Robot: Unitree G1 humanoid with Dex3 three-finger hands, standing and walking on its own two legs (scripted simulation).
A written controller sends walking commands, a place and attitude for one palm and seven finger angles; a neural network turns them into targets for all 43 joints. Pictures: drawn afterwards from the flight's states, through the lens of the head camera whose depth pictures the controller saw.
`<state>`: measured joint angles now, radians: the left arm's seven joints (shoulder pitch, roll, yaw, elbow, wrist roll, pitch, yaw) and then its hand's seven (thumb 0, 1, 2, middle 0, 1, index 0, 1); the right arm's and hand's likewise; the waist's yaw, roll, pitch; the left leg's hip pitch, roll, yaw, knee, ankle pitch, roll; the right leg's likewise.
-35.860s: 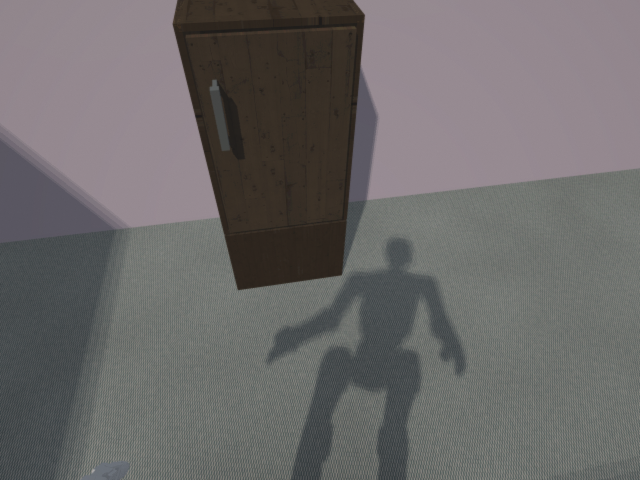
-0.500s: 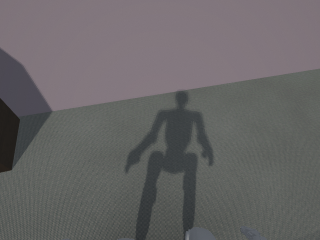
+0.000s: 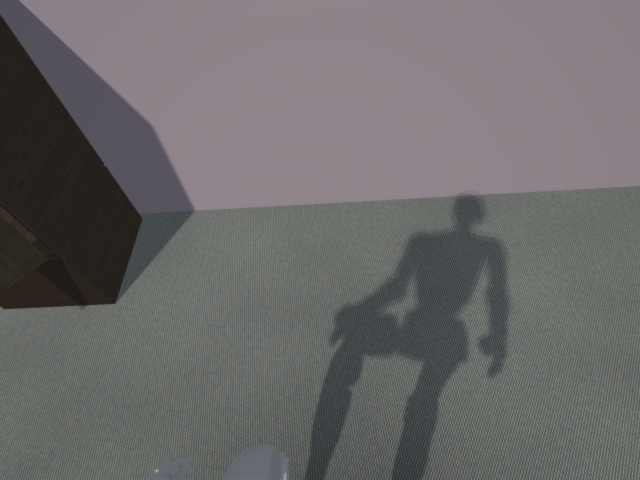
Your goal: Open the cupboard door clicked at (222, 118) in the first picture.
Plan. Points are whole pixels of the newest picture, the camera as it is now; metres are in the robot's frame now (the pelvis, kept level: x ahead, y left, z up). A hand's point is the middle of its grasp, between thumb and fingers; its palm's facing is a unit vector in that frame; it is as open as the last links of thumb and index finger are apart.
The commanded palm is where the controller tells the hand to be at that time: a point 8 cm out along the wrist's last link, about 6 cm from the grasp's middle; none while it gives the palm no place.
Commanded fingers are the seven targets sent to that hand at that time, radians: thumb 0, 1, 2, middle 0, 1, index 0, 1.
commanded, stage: turn to face it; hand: left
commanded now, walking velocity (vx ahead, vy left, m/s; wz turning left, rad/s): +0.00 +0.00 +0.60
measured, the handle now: out of the picture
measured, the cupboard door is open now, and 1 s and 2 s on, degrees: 49 49 49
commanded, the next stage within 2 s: take the last steps up to it in 1.34 s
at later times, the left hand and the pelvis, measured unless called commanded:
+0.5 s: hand out of the picture +0.03 +0.28 -0.17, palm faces +0.31 -0.92 -0.24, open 7.4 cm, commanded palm none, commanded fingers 0.00 0.90 0.90 -0.20 -0.30 -0.20 -0.30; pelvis +0.01 +0.04 +0.00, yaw +16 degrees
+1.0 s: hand out of the picture +0.03 +0.18 -0.15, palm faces +0.53 -0.80 -0.28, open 7.4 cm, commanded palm none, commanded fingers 0.00 0.90 0.90 -0.20 -0.30 -0.20 -0.30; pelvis +0.05 -0.03 +0.00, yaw +35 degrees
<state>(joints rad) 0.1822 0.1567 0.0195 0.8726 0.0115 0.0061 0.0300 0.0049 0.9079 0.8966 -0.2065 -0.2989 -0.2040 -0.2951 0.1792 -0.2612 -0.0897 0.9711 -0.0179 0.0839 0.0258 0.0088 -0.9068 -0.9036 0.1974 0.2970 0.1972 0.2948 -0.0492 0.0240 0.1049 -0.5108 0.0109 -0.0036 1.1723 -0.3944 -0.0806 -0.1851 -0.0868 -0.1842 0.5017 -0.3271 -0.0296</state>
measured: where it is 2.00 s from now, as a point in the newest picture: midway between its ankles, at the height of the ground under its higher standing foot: outside the picture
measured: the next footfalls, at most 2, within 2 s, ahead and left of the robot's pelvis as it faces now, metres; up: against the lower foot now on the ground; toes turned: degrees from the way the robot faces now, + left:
left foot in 0.24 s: +0.05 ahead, +0.13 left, +0.00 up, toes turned +16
right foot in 0.80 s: +0.09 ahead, -0.10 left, +0.00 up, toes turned +25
